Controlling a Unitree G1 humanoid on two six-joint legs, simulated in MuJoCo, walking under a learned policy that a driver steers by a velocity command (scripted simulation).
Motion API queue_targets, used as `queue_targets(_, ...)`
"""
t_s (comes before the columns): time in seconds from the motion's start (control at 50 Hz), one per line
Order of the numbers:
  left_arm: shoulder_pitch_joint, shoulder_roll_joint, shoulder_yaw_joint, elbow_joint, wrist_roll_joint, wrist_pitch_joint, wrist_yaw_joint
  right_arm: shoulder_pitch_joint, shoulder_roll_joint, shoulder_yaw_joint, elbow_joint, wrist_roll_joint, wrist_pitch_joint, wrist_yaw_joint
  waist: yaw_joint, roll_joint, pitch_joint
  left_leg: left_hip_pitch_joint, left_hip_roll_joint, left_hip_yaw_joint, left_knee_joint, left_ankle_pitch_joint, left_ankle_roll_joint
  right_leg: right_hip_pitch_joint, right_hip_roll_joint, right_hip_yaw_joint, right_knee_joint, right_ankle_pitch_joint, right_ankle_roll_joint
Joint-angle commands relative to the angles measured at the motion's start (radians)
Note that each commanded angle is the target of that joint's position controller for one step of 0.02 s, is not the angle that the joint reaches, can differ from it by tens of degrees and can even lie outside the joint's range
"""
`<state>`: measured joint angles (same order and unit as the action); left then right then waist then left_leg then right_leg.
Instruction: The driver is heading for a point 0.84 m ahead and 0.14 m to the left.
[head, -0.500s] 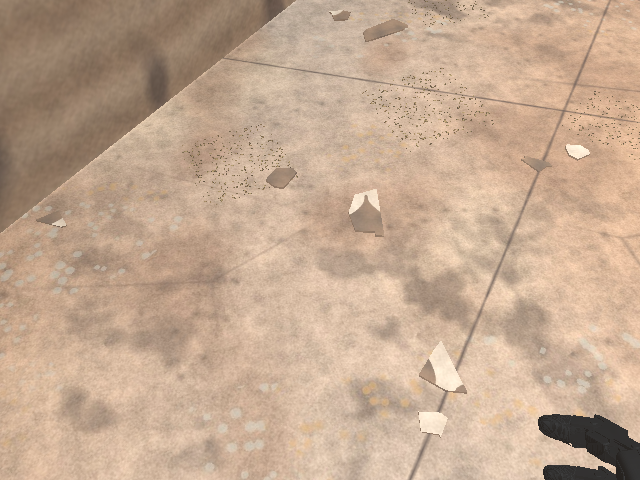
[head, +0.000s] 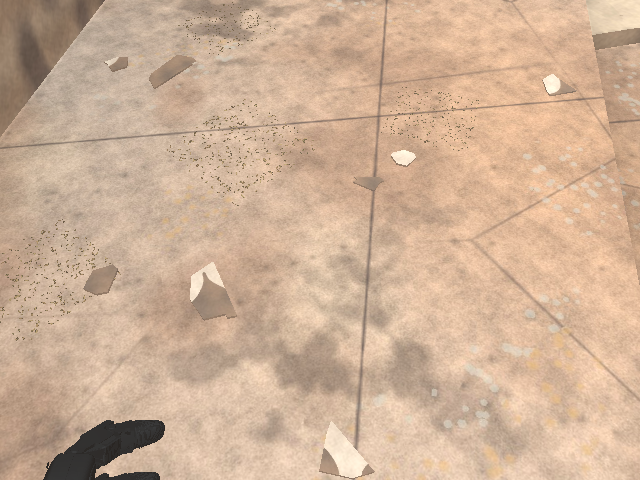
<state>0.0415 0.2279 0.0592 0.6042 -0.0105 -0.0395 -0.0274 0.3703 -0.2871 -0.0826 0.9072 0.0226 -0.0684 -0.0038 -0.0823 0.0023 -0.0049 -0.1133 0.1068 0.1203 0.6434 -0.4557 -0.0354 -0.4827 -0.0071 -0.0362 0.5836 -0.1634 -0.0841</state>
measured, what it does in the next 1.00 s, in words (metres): walks ahead: left foot, then right foot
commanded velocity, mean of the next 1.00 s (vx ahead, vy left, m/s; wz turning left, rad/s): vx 0.50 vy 0.00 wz -0.05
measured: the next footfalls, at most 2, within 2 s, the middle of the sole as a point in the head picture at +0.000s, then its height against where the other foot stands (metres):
left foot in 0.46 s outside the picture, level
right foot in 1.00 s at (358, 370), level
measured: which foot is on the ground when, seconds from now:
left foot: up 0.00-0.44, down 0.46-1.00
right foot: down 0.00-0.48, up 0.50-0.98, down 1.00-1.00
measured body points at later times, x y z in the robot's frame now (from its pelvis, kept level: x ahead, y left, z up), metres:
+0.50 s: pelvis +0.27 +0.04 +0.00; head +0.30 +0.06 +0.44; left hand +0.29 +0.33 -0.14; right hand +0.48 -0.20 -0.09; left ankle +0.38 +0.14 -0.72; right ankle +0.10 -0.10 -0.69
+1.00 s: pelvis +0.54 +0.01 +0.00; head +0.57 +0.01 +0.45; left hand +0.77 +0.24 -0.07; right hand +0.52 -0.27 -0.13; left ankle +0.38 +0.14 -0.72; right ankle +0.66 -0.10 -0.72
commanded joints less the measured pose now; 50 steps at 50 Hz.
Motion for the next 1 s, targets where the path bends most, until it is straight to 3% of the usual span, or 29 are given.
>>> queue_targets(0.02, 0.458, 0.258, 0.085, 0.045, 0.005, -0.009, 0.018, -0.033, -0.083, 0.009, -0.102, 0.002, -0.067, 0.015, 0.219, -0.209, -0.359, -0.736, -0.085, -0.179, 0.706, -0.119, 0.039, 0.893, -0.39, 0.778, -0.263, -0.065, -0.314)
queue_targets(0.04, 0.39, 0.208, 0.066, 0.047, 0.006, -0.016, 0.017, -0.109, -0.122, -0.003, -0.128, 0.026, -0.076, 0.017, 0.207, -0.173, -0.229, -0.812, -0.035, -0.178, 0.73, -0.043, 0.055, 0.811, -0.345, 0.618, -0.257, -0.014, -0.265)
queue_targets(0.06, 0.316, 0.167, 0.054, 0.041, 0.001, -0.018, 0.016, -0.152, -0.113, 0.001, -0.134, 0.014, -0.075, 0.013, 0.176, -0.117, -0.163, -0.775, 0.007, -0.167, 0.674, 0.046, 0.061, 0.677, -0.298, 0.488, -0.26, 0.058, -0.226)
queue_targets(0.08, 0.25, 0.133, 0.042, 0.037, 0.003, -0.018, 0.013, -0.17, -0.107, -0.001, -0.13, -0.009, -0.069, 0.009, 0.14, -0.081, -0.105, -0.713, 0.029, -0.167, 0.602, 0.1, 0.055, 0.54, -0.263, 0.407, -0.29, 0.134, -0.203)
queue_targets(0.12, 0.195, 0.101, 0.034, 0.036, 0.013, -0.026, 0.011, -0.138, -0.083, -0.002, -0.124, -0.011, -0.043, 0.013, 0.077, -0.084, -0.068, -0.6, 0.048, -0.178, 0.522, 0.158, 0.045, 0.392, -0.226, 0.328, -0.356, 0.176, -0.187)
queue_targets(0.18, 0.208, 0.133, 0.043, 0.064, 0.007, -0.043, 0.02, -0.181, -0.04, 0.011, -0.141, -0.019, -0.02, 0.013, 0.058, -0.052, -0.022, -0.6, 0.047, -0.168, 0.372, 0.247, 0.022, 0.32, -0.22, 0.243, -0.411, 0.234, -0.189)
queue_targets(0.24, 0.242, 0.158, 0.05, 0.092, 0.002, -0.042, 0.031, -0.281, -0.011, 0.028, -0.163, -0.021, -0.022, 0.022, 0.088, -0.056, 0.008, -0.557, 0.021, -0.15, 0.143, 0.436, 0.022, 0.294, -0.186, 0.155, -0.424, 0.216, -0.157)
queue_targets(0.3, 0.295, 0.182, 0.057, 0.125, -0.009, -0.042, 0.031, -0.368, -0.022, 0.031, -0.181, -0.009, -0.024, 0.034, 0.121, -0.066, 0.026, -0.491, -0.016, -0.133, 0.003, 0.525, 0.028, 0.306, -0.186, 0.129, -0.417, 0.142, -0.13)
queue_targets(0.38, 0.331, 0.199, 0.065, 0.166, -0.016, -0.034, 0.033, -0.422, -0.057, 0.023, -0.21, -0.007, -0.028, 0.05, 0.127, -0.072, 0.054, -0.486, -0.031, -0.14, -0.09, 0.45, 0.074, 0.415, -0.24, 0.152, -0.357, 0.13, -0.101)
queue_targets(0.42, 0.317, 0.208, 0.066, 0.176, -0.014, -0.024, 0.037, -0.355, -0.083, 0.01, -0.194, -0.01, -0.032, 0.051, 0.082, -0.084, 0.02, -0.377, -0.065, -0.102, -0.124, 0.387, 0.104, 0.453, -0.231, 0.138, -0.263, 0.294, -0.072)
queue_targets(0.44, 0.314, 0.194, 0.06, 0.177, -0.011, -0.018, 0.039, -0.238, -0.112, -0.008, -0.156, -0.016, -0.032, 0.047, 0.028, -0.073, -0.047, -0.222, -0.1, -0.069, -0.132, 0.376, 0.126, 0.443, -0.185, 0.101, -0.121, 0.438, -0.049)
queue_targets(0.46, 0.322, 0.153, 0.042, 0.166, 0.002, -0.015, 0.044, -0.068, -0.172, -0.03, -0.116, -0.023, -0.033, 0.04, -0.034, -0.015, -0.17, 0.041, -0.016, -0.161, -0.089, 0.44, 0.171, 0.314, -0.128, 0.046, 0.133, 0.361, -0.009)
queue_targets(0.48, 0.44, 0.058, 0.013, 0.143, 0.002, -0.03, 0.041, 0.037, -0.278, -0.053, -0.098, -0.038, -0.029, 0.036, -0.006, 0.244, -0.315, 0.421, 0.236, -0.63, -0.176, 0.274, 0.341, -0.087, 0.033, 0.004, 0.557, -0.048, 0.079)
queue_targets(0.5, 0.427, 0.092, 0.015, 0.158, -0.003, -0.051, 0.037, 0.074, -0.21, -0.035, -0.092, -0.017, -0.026, 0.042, -0.03, 0.285, -0.398, 0.484, 0.276, -0.901, -0.335, 0.106, 0.378, -0.227, 0.063, 0.144, 0.705, -0.405, 0.079)
queue_targets(0.52, 0.34, 0.163, 0.034, 0.141, -0.026, -0.06, 0.032, -0.004, -0.164, -0.019, -0.102, -0.009, -0.026, 0.04, -0.028, 0.194, -0.249, 0.384, 0.254, -0.77, -0.343, 0.023, 0.326, -0.333, 0.001, 0.155, 0.774, -0.354, 0.066)
queue_targets(0.54, 0.26, 0.163, 0.03, 0.121, -0.027, -0.062, 0.036, -0.072, -0.135, -0.01, -0.117, -0.014, -0.024, 0.036, -0.01, 0.114, -0.156, 0.237, 0.218, -0.641, -0.352, 0.055, 0.291, -0.332, -0.053, 0.124, 0.743, -0.262, 0.052)
queue_targets(0.56, 0.218, 0.155, 0.031, 0.113, -0.011, -0.059, 0.042, -0.135, -0.109, -0.002, -0.121, -0.025, -0.024, 0.037, 0.021, 0.072, -0.081, 0.086, 0.182, -0.547, -0.379, 0.131, 0.274, -0.291, -0.09, 0.11, 0.671, -0.188, 0.048)
queue_targets(0.58, 0.226, 0.149, 0.037, 0.115, -0.003, -0.048, 0.047, -0.169, -0.079, 0.008, -0.125, -0.037, -0.029, 0.037, 0.059, 0.09, -0.052, -0.015, 0.148, -0.479, -0.408, 0.208, 0.259, -0.222, -0.122, 0.12, 0.613, -0.141, 0.044)
queue_targets(0.62, 0.266, 0.117, 0.034, 0.129, -0.002, -0.029, 0.046, -0.178, -0.071, 0.009, -0.117, -0.035, -0.038, 0.036, 0.091, 0.109, -0.049, -0.089, 0.121, -0.406, -0.456, 0.29, 0.265, -0.152, -0.132, 0.113, 0.561, -0.099, 0.05)
queue_targets(0.66, 0.231, 0.106, 0.031, 0.12, 0.003, -0.022, 0.048, -0.16, -0.097, 0.002, -0.102, -0.029, -0.043, 0.027, 0.094, 0.083, -0.027, -0.096, 0.119, -0.349, -0.49, 0.375, 0.278, -0.184, -0.139, 0.106, 0.483, -0.027, 0.068)
queue_targets(0.72, 0.136, 0.089, 0.022, 0.101, 0.009, -0.026, 0.044, -0.117, -0.118, -0.004, -0.08, -0.022, -0.038, 0.012, 0.071, 0.052, -0.005, -0.056, 0.104, -0.275, -0.506, 0.465, 0.264, -0.219, -0.138, 0.097, 0.3, 0.125, 0.087)
queue_targets(0.78, 0.041, 0.071, 0.013, 0.085, 0.003, -0.033, 0.033, -0.074, -0.132, -0.006, -0.06, -0.011, -0.032, 0.005, 0.035, 0.057, 0.019, -0.034, 0.081, -0.213, -0.512, 0.464, 0.239, -0.181, -0.11, 0.069, 0.124, 0.244, 0.091)
queue_targets(0.86, -0.072, 0.073, 0.006, 0.055, -0.007, -0.04, 0.012, -0.006, -0.145, -0.009, -0.025, -0.004, -0.016, 0.005, -0.01, 0.059, 0.061, 0.053, 0.114, -0.212, -0.481, 0.437, 0.237, -0.177, -0.082, 0.05, -0.002, 0.239, 0.085)
queue_targets(0.9, -0.102, 0.082, 0.005, 0.039, -0.009, -0.046, 0.0, 0.008, -0.152, -0.013, -0.012, -0.001, -0.005, 0.003, -0.011, 0.066, 0.074, 0.111, 0.143, -0.224, -0.446, 0.463, 0.231, -0.181, -0.073, 0.049, -0.043, 0.179, 0.065)
queue_targets(0.94, -0.078, 0.103, 0.011, 0.039, -0.008, -0.052, -0.008, -0.003, -0.167, -0.019, -0.007, 0.002, 0.004, -0.002, 0.018, 0.083, 0.06, 0.151, 0.162, -0.23, -0.391, 0.562, 0.214, -0.123, -0.054, 0.039, -0.076, 0.102, 0.036)
queue_targets(0.96, -0.023, 0.122, 0.02, 0.054, -0.005, -0.055, -0.008, -0.023, -0.176, -0.022, -0.009, 0.004, 0.008, -0.004, 0.056, 0.093, 0.027, 0.153, 0.151, -0.215, -0.327, 0.7, 0.2, -0.028, -0.029, 0.016, -0.097, 0.08, 0.018)
queue_targets(0.98, 0.099, 0.153, 0.039, 0.093, 0.001, -0.055, -0.004, -0.041, -0.166, -0.018, -0.012, 0.006, 0.013, -0.005, 0.12, 0.081, -0.047, 0.131, 0.108, -0.175, -0.189, 0.851, 0.177, 0.148, 0.003, -0.016, -0.127, 0.095, -0.008)
queue_targets(1.0, 0.28, 0.213, 0.063, 0.142, 0.008, -0.055, 0.005, -0.045, -0.126, -0.002, -0.025, -0.005, 0.012, -0.006, 0.191, 0.04, -0.179, -0.007, 0.055, -0.133, 0.042, 0.786, 0.142, 0.439, -0.064, 0.055, -0.086, 0.126, -0.056)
